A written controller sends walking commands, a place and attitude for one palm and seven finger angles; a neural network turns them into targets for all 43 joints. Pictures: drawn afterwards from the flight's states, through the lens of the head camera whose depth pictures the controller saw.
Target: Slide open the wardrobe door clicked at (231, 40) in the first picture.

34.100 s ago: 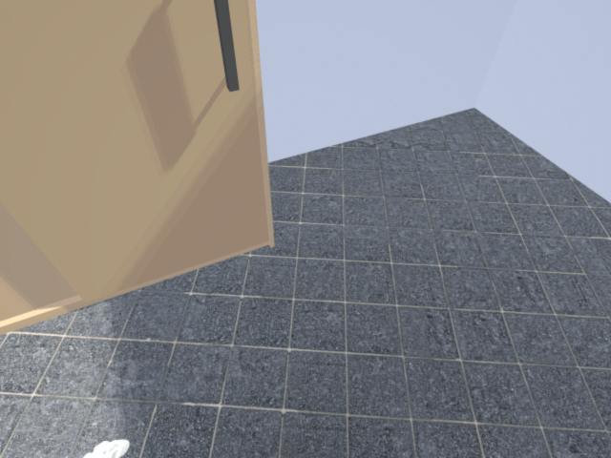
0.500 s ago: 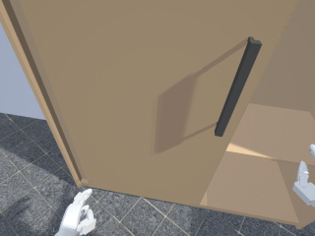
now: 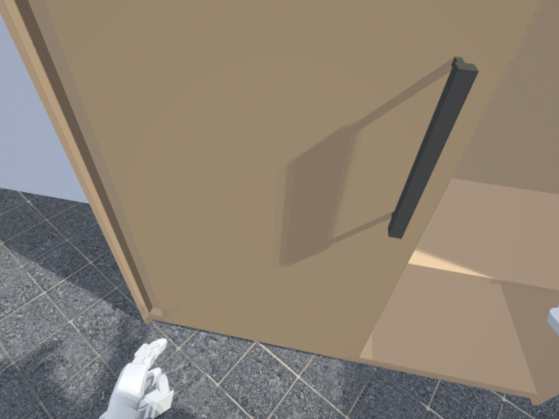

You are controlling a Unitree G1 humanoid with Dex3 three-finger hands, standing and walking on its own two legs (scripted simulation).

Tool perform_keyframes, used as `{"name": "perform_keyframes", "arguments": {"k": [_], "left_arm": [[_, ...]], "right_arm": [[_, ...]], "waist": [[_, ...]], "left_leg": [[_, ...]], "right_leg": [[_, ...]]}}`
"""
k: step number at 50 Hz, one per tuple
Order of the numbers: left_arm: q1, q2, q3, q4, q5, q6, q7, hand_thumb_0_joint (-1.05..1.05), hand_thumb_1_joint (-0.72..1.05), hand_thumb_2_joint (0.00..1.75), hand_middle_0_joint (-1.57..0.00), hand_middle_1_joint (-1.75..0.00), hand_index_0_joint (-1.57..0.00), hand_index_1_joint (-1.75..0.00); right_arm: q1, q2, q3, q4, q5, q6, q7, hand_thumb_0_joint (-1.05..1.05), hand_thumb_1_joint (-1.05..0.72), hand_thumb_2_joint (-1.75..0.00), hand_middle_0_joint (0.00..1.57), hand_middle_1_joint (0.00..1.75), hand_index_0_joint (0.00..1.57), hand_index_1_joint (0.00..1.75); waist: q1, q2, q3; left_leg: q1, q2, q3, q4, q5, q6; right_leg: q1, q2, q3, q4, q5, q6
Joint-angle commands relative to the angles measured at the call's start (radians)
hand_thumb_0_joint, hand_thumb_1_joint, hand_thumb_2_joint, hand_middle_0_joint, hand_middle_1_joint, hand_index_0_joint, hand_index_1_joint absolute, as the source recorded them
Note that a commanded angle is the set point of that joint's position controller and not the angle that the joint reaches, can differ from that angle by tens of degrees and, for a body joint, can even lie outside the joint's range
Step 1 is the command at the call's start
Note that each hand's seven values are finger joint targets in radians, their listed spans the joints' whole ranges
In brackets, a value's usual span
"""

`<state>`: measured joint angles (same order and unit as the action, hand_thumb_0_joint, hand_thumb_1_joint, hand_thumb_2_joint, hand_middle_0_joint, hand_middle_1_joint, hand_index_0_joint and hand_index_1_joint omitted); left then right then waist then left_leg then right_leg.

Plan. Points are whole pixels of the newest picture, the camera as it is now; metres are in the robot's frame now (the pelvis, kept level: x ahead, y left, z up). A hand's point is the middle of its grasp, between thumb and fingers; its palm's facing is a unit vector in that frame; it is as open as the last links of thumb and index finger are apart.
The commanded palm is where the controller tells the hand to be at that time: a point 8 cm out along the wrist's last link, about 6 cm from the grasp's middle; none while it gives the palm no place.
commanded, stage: step back with the hand held close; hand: right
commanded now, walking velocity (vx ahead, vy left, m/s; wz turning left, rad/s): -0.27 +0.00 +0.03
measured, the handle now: (421, 159) +0.49 -0.22 +0.15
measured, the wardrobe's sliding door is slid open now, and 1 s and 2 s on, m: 0.61 0.61 0.61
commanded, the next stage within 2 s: stop stepping back and stand still in 0.96 s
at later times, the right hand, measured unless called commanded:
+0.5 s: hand out of the picture +0.13 -0.29 +0.16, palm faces +0.46 +0.78 -0.43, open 7.4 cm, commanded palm +0.07 -0.32 +0.17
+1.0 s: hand out of the picture +0.01 -0.31 +0.17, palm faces +0.51 +0.77 -0.39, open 7.4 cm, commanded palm -0.06 -0.35 +0.17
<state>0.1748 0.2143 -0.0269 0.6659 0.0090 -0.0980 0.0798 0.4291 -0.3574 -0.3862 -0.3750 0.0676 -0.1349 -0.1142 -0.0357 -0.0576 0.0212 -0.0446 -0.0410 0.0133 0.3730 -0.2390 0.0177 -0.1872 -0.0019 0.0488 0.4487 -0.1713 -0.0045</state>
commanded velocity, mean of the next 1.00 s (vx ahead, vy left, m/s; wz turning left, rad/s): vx -0.32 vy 0.00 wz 0.05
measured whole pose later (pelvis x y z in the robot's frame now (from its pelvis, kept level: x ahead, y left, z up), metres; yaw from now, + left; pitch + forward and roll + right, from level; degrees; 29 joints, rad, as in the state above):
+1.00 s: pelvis -0.18 -0.04 -0.03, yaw -5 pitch -4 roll +6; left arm 0.21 0.17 0.02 0.60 0.02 -0.11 0.09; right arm 0.46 -0.47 -0.46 -0.57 0.05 -0.24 -0.16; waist 0.03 -0.02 0.06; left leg -0.35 -0.09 0.02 0.76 -0.50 0.03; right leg -0.56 -0.04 -0.01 0.54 -0.01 -0.05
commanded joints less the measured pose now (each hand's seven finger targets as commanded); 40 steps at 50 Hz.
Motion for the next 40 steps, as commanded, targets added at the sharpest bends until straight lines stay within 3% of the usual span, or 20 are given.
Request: {"name": "perform_keyframes", "arguments": {"k": [1, 5, 7, 9, 10, 17, 18, 20, 22, 25, 26, 28, 30, 35, 37, 40], "left_arm": [[-0.106, 0.119, 0.05, -0.197, -0.005, -0.023, 0.01, 0.0, 0.9, 0.9, -0.2, -0.3, -0.2, -0.3], [-0.104, 0.126, 0.058, -0.221, -0.007, -0.003, 0.025, 0.0, 0.9, 0.9, -0.2, -0.3, -0.2, -0.3], [-0.099, 0.125, 0.06, -0.232, -0.011, 0.008, 0.029, 0.0, 0.9, 0.9, -0.2, -0.3, -0.2, -0.3], [-0.096, 0.129, 0.062, -0.237, -0.012, 0.013, 0.032, 0.0, 0.9, 0.9, -0.2, -0.3, -0.2, -0.3], [-0.099, 0.133, 0.066, -0.239, -0.011, 0.009, 0.034, 0.0, 0.9, 0.9, -0.2, -0.3, -0.2, -0.3], [-0.082, 0.143, 0.066, -0.243, -0.013, -0.015, 0.032, 0.0, 0.9, 0.9, -0.2, -0.3, -0.2, -0.3], [-0.079, 0.142, 0.067, -0.24, -0.014, -0.018, 0.032, 0.0, 0.9, 0.9, -0.2, -0.3, -0.2, -0.3], [-0.078, 0.151, 0.073, -0.239, -0.011, -0.029, 0.031, 0.0, 0.9, 0.9, -0.2, -0.3, -0.2, -0.3], [-0.073, 0.149, 0.071, -0.239, -0.007, -0.036, 0.03, 0.0, 0.9, 0.9, -0.2, -0.3, -0.2, -0.3], [-0.067, 0.144, 0.072, -0.235, -0.002, -0.049, 0.031, 0.0, 0.9, 0.9, -0.2, -0.3, -0.2, -0.3], [-0.066, 0.139, 0.07, -0.234, -0.003, -0.052, 0.031, 0.0, 0.9, 0.9, -0.2, -0.3, -0.2, -0.3], [-0.064, 0.141, 0.072, -0.234, 0.0, -0.056, 0.029, 0.0, 0.9, 0.9, -0.2, -0.3, -0.2, -0.3], [-0.058, 0.14, 0.075, -0.229, 0.003, -0.06, 0.029, 0.0, 0.9, 0.9, -0.2, -0.3, -0.2, -0.3], [-0.038, 0.126, 0.071, -0.19, 0.009, -0.058, 0.029, 0.0, 0.9, 0.9, -0.2, -0.3, -0.2, -0.3], [-0.041, 0.124, 0.066, -0.189, 0.006, -0.05, 0.029, 0.0, 0.9, 0.9, -0.2, -0.3, -0.2, -0.3], [-0.048, 0.135, 0.066, -0.199, 0.003, -0.047, 0.036, 0.0, 0.9, 0.9, -0.2, -0.3, -0.2, -0.3]], "right_arm": [[0.045, -0.178, -0.085, -0.239, -0.013, -0.07, -0.017, 0.0, -0.9, -0.9, 0.2, 0.3, 0.2, 0.3], [0.047, -0.231, -0.13, -0.287, -0.011, -0.071, -0.033, 0.0, -0.9, -0.9, 0.2, 0.3, 0.2, 0.3], [0.061, -0.225, -0.131, -0.262, -0.01, -0.07, -0.037, 0.0, -0.9, -0.9, 0.2, 0.3, 0.2, 0.3], [0.049, -0.231, -0.136, -0.266, -0.01, -0.08, -0.043, 0.0, -0.9, -0.9, 0.2, 0.3, 0.2, 0.3], [0.04, -0.247, -0.146, -0.29, -0.013, -0.086, -0.046, 0.0, -0.9, -0.9, 0.2, 0.3, 0.2, 0.3], [0.043, -0.208, -0.121, -0.266, -0.027, -0.122, -0.061, 0.0, -0.9, -0.9, 0.2, 0.3, 0.2, 0.3], [0.043, -0.208, -0.123, -0.261, -0.029, -0.127, -0.063, 0.0, -0.9, -0.9, 0.2, 0.3, 0.2, 0.3], [0.024, -0.217, -0.128, -0.275, -0.037, -0.139, -0.068, 0.0, -0.9, -0.9, 0.2, 0.3, 0.2, 0.3], [0.016, -0.201, -0.12, -0.284, -0.046, -0.15, -0.071, 0.0, -0.9, -0.9, 0.2, 0.3, 0.2, 0.3], [0.013, -0.23, -0.15, -0.31, -0.047, -0.162, -0.076, 0.0, -0.9, -0.9, 0.2, 0.3, 0.2, 0.3], [0.022, -0.211, -0.139, -0.315, -0.046, -0.164, -0.076, 0.0, -0.9, -0.9, 0.2, 0.3, 0.2, 0.3], [0.029, -0.211, -0.146, -0.316, -0.051, -0.169, -0.077, 0.0, -0.9, -0.9, 0.2, 0.3, 0.2, 0.3], [0.023, -0.225, -0.158, -0.325, -0.05, -0.17, -0.08, 0.0, -0.9, -0.9, 0.2, 0.3, 0.2, 0.3], [-0.001, -0.227, -0.146, -0.34, -0.036, -0.17, -0.097, 0.0, -0.9, -0.9, 0.2, 0.3, 0.2, 0.3], [-0.01, -0.22, -0.131, -0.335, -0.033, -0.167, -0.1, 0.0, -0.9, -0.9, 0.2, 0.3, 0.2, 0.3], [-0.031, -0.234, -0.142, -0.344, -0.03, -0.167, -0.101, 0.0, -0.9, -0.9, 0.2, 0.3, 0.2, 0.3]], "waist": [[0.011, -0.028, -0.156], [0.012, 0.005, -0.166], [0.014, 0.028, -0.142], [0.016, 0.014, -0.128], [0.014, -0.026, -0.142], [0.019, -0.026, -0.083], [0.02, -0.002, -0.08], [0.023, -0.027, -0.073], [0.023, -0.051, -0.07], [0.021, -0.043, -0.105], [0.023, -0.056, -0.113], [0.024, -0.059, -0.1], [0.026, -0.02, -0.096], [0.037, 0.066, -0.094], [0.041, 0.062, -0.069], [0.042, 0.011, -0.052]], "left_leg": [[-0.153, 0.107, -0.034, -0.027, 0.236, -0.007], [-0.177, 0.093, -0.03, -0.004, 0.203, -0.012], [-0.19, 0.086, -0.031, 0.001, 0.164, -0.014], [-0.195, 0.078, -0.034, 0.003, 0.117, -0.014], [-0.186, 0.075, -0.036, 0.011, 0.104, -0.012], [-0.153, 0.054, -0.05, 0.031, -0.067, -0.015], [-0.155, 0.056, -0.055, 0.025, -0.099, -0.015], [-0.159, 0.053, -0.065, 0.023, -0.163, -0.013], [-0.131, 0.036, -0.052, 0.066, -0.166, -0.015], [-0.109, 0.037, -0.056, 0.084, -0.107, -0.011], [-0.103, 0.038, -0.055, 0.096, -0.098, -0.01], [-0.097, 0.04, -0.069, 0.1, -0.14, -0.01], [-0.145, 0.063, -0.094, 0.065, -0.175, 0.004], [-0.42, 0.165, -0.167, -0.045, -0.269, 0.053], [-0.491, 0.167, -0.147, -0.041, -0.319, 0.047], [-0.475, 0.111, -0.085, 0.028, -0.37, 0.024]], "right_leg": [[0.08, -0.048, 0.002, 0.017, 0.271, -0.03], [0.047, -0.055, 0.016, 0.01, 0.278, -0.03], [0.012, -0.059, 0.023, 0.001, 0.246, -0.029], [-0.023, -0.062, 0.031, -0.017, 0.187, -0.031], [-0.027, -0.063, 0.033, -0.028, 0.155, -0.033], [-0.223, -0.084, 0.086, -0.12, -0.212, -0.052], [-0.242, -0.083, 0.087, -0.116, -0.252, -0.053], [-0.278, -0.088, 0.096, -0.12, -0.327, -0.06], [-0.335, -0.103, 0.124, -0.151, -0.389, -0.065], [-0.335, -0.097, 0.118, -0.133, -0.351, -0.063], [-0.338, -0.099, 0.119, -0.131, -0.354, -0.062], [-0.386, -0.103, 0.12, -0.123, -0.416, -0.067], [-0.369, -0.085, 0.101, -0.072, -0.401, -0.058], [-0.171, -0.034, 0.041, 0.141, -0.273, -0.011], [-0.156, -0.044, 0.054, 0.16, -0.295, -0.011], [-0.228, -0.076, 0.115, 0.068, -0.397, -0.021]]}}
